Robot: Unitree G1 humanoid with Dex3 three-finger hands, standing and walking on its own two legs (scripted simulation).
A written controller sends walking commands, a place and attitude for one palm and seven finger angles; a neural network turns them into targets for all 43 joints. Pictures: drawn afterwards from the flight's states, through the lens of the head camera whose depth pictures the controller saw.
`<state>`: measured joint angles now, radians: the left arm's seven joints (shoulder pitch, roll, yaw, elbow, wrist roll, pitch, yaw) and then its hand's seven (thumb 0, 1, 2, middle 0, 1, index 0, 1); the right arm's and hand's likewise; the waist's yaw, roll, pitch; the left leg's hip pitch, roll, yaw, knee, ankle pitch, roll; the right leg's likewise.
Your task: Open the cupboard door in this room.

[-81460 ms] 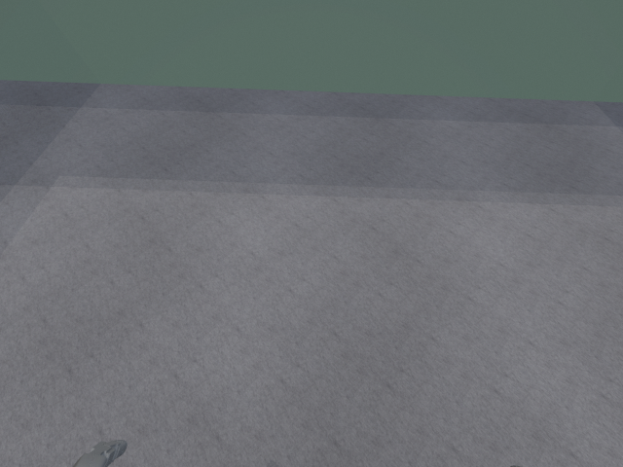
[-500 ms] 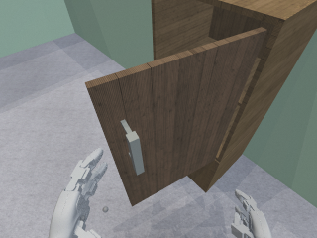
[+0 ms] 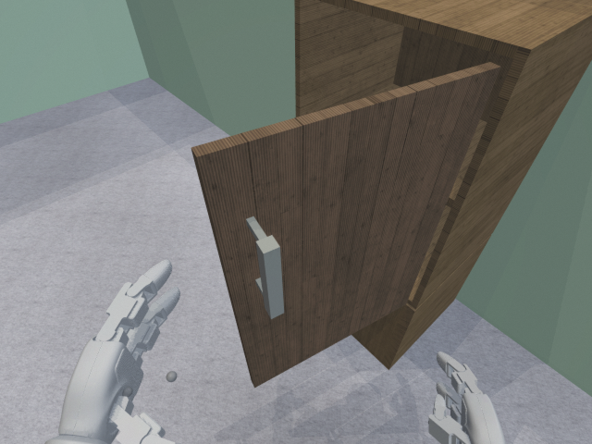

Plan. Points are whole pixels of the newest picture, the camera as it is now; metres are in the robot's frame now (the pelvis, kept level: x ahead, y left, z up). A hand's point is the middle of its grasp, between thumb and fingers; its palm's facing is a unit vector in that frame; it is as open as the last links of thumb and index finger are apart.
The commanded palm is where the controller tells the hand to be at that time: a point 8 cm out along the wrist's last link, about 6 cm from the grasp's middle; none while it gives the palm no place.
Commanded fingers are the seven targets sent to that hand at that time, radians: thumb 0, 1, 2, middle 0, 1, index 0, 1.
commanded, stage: draw the hand back to the body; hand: left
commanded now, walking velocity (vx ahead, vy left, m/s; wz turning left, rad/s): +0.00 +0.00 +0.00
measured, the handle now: (264, 269) +0.31 +0.07 +0.11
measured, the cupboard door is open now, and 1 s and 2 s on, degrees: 77 77 77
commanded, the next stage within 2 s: step back with the hand held close in 1.34 s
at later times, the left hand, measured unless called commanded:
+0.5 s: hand (93, 341) +0.18 +0.21 +0.16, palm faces +0.27 -0.91 -0.33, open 14.6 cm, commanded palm +0.14 +0.26 +0.18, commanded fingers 0.00 0.13 0.57 -0.17 -0.30 -0.17 -0.30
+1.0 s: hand (33, 279) +0.21 +0.26 +0.21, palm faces +0.46 -0.79 -0.42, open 8.7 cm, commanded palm +0.16 +0.29 +0.22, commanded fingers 0.00 0.90 0.90 -0.20 -0.30 -0.20 -0.30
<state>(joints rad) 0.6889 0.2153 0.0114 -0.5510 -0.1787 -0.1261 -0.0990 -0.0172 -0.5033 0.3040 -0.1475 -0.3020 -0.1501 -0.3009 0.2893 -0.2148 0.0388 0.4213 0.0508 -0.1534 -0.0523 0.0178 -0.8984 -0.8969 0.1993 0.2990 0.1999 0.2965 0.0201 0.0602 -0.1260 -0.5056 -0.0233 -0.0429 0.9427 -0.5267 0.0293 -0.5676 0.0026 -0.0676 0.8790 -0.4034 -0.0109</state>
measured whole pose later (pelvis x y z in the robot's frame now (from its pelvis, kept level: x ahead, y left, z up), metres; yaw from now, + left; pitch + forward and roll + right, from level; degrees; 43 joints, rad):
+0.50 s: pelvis +0.01 +0.01 +0.03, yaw +0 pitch +0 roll -2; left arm 0.63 0.29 0.14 -0.57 -0.05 0.00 0.10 -0.01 -0.19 0.44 -0.16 -0.30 -0.16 -0.30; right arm 0.26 -0.21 0.06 0.50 0.02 -0.17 -0.09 0.02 -0.90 -0.90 0.20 0.30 0.20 0.30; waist 0.05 0.06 -0.06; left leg -0.28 -0.04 -0.03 0.71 -0.43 0.04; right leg -0.35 -0.01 -0.05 0.65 -0.31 0.01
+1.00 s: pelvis +0.02 +0.00 +0.05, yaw -1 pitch -3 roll -1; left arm 0.49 0.36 0.35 -0.46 -0.06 -0.06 0.13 0.00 0.66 0.80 -0.20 -0.30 -0.20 -0.30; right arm 0.20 -0.23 0.03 0.62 0.01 -0.13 -0.08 0.02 -0.90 -0.90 0.20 0.30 0.20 0.30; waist 0.07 0.06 0.00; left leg -0.10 -0.03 -0.03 0.49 -0.34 0.03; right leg -0.18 0.00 -0.04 0.48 -0.25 -0.01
